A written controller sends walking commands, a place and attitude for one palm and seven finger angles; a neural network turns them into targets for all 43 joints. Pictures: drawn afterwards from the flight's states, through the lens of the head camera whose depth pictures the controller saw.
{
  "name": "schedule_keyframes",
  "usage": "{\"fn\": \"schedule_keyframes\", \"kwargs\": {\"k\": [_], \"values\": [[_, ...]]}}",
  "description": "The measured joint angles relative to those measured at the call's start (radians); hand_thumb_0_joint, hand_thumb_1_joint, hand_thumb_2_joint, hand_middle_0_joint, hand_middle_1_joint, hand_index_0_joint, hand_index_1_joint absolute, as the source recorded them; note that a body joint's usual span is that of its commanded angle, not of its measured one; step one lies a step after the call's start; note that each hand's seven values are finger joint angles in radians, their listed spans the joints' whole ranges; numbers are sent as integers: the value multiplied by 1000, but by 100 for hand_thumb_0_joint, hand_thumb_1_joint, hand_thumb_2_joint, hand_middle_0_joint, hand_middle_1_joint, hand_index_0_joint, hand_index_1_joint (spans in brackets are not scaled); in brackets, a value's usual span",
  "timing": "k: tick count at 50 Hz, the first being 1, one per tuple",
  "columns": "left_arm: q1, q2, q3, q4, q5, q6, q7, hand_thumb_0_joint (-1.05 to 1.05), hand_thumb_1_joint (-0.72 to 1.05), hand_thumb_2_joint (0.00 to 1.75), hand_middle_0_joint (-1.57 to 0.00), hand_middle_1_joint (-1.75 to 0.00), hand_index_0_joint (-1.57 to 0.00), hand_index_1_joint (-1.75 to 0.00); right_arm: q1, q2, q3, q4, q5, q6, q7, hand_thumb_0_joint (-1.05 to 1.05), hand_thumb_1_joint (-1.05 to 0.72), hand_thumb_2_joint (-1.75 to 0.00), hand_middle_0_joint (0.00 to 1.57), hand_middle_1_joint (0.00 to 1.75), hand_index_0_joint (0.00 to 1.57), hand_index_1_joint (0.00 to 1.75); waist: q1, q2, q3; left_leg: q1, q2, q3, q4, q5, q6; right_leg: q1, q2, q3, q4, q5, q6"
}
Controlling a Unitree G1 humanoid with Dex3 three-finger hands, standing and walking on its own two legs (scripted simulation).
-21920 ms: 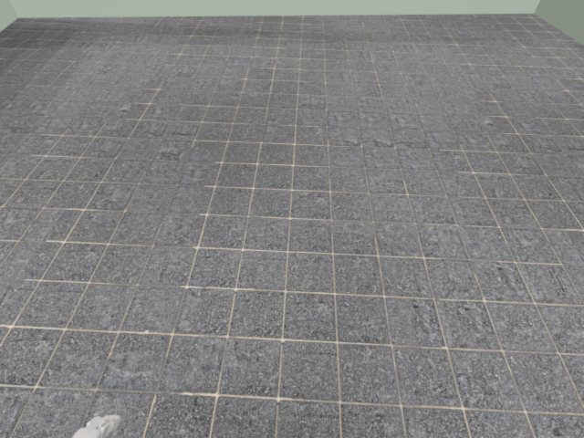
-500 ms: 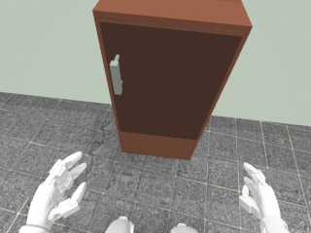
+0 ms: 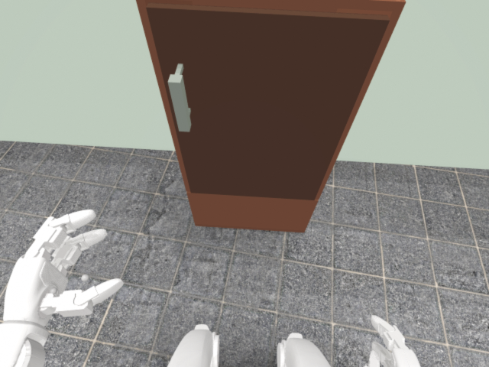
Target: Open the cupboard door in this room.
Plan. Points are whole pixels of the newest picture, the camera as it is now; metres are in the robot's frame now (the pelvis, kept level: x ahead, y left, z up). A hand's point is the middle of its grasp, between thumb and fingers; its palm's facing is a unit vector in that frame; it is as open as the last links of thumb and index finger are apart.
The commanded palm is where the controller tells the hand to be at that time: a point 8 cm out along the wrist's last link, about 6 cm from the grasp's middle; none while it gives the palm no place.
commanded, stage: raise the hand with hooked fingers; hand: left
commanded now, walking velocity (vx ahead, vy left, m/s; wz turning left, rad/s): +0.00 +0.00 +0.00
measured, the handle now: (182, 98) +0.62 +0.16 +0.04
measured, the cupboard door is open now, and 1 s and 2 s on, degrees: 0 0 0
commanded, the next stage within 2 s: move the hooked fingers beside the handle in 1.22 s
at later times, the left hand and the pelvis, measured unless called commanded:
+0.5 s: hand (60, 261) +0.26 +0.29 +0.04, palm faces -0.01 -1.00 -0.04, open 13.8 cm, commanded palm +0.25 +0.34 +0.05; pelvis +0.01 +0.03 +0.01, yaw +1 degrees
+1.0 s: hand (66, 235) +0.30 +0.28 +0.05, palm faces -0.01 -1.00 -0.05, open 14.0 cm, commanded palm +0.27 +0.33 +0.06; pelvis +0.01 +0.01 +0.01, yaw +0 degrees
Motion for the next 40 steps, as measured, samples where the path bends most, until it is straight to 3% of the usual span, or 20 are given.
{"fn": "schedule_keyframes", "kwargs": {"k": [3,5,9,17,23,33,40], "values": [[-17,6,-5,24,11,-55,-11,1,1,51,-26,-88,-26,-88,1,-33,-8,9,1,-7,-1,2,-90,-90,20,30,20,30,3,-6,0,-19,-8,-4,20,-5,8,-13,-9,-5,15,-7,7],[-33,14,-19,45,17,-59,-37,1,-4,49,-27,-91,-26,-91,-8,-51,-9,9,5,-12,-4,2,-91,-90,20,30,20,30,2,-10,3,-30,-13,-7,31,-8,14,-20,-13,-7,22,-9,11],[-57,35,-37,54,22,-28,-83,0,-13,45,-27,-97,-27,-97,-36,-63,-8,-9,11,-22,-13,2,-91,-90,20,30,20,30,-4,-21,15,-28,-14,-6,33,-9,22,-13,-14,-6,16,-4,19],[-87,63,10,25,5,-14,-45,0,-32,37,-29,-109,-29,-109,-62,-42,13,-58,3,-23,2,1,-91,-90,20,30,20,30,-1,-28,5,11,-19,-10,-6,0,28,36,-15,-10,-39,12,28],[-149,90,18,121,19,40,-90,0,-43,33,-30,-116,-29,-116,-68,-41,39,-76,6,-5,7,1,-91,-90,20,30,20,30,11,-17,3,12,-25,-12,-11,-1,35,42,-20,-12,-50,12,34],[-231,121,73,163,0,17,-140,-1,-49,30,-30,-120,-30,-119,-48,-40,44,-48,0,3,4,1,-90,-90,20,30,21,30,11,-19,15,12,-19,-11,-14,-7,31,40,-13,-9,-56,10,32],[-286,157,101,253,-14,64,-183,-1,-50,30,-30,-120,-30,-120,-26,-58,34,-42,9,21,1,1,-90,-90,20,30,21,30,-1,-10,14,10,-16,-9,-25,-3,27,35,-9,-7,-62,13,28]]}}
